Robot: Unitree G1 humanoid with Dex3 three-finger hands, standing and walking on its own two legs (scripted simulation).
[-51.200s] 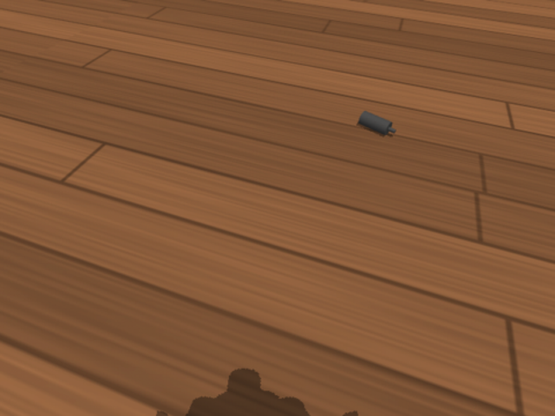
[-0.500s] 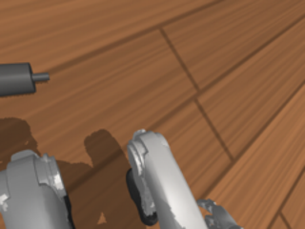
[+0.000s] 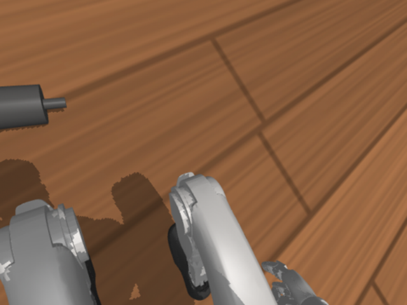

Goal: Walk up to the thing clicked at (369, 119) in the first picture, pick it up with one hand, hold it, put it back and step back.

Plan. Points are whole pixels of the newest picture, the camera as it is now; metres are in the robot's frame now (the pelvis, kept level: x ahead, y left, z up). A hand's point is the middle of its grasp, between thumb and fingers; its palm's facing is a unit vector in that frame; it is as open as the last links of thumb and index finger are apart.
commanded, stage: rise first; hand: left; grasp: from above
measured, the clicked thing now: (5, 107) +0.52 +0.30 -0.28
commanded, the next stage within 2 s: approach in 0.02 s
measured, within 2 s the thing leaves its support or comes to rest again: neither
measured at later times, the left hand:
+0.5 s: hand out of the picture +0.51 +0.30 -0.15, palm faces -0.42 -0.03 -0.91, open 13.8 cm
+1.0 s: hand out of the picture +0.50 +0.33 -0.17, palm faces -0.47 -0.06 -0.88, open 13.5 cm
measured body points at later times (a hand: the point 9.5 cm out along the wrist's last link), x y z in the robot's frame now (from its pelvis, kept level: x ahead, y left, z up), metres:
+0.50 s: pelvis +0.00 +0.00 +0.01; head +0.25 +0.11 +0.36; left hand +0.53 +0.30 -0.10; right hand +0.07 -0.26 -0.08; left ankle +0.08 +0.15 -0.29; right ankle +0.09 -0.12 -0.29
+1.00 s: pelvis +0.00 +0.00 -0.01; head +0.26 +0.11 +0.34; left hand +0.52 +0.33 -0.12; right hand +0.04 -0.26 -0.09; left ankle +0.08 +0.15 -0.29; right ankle +0.09 -0.12 -0.29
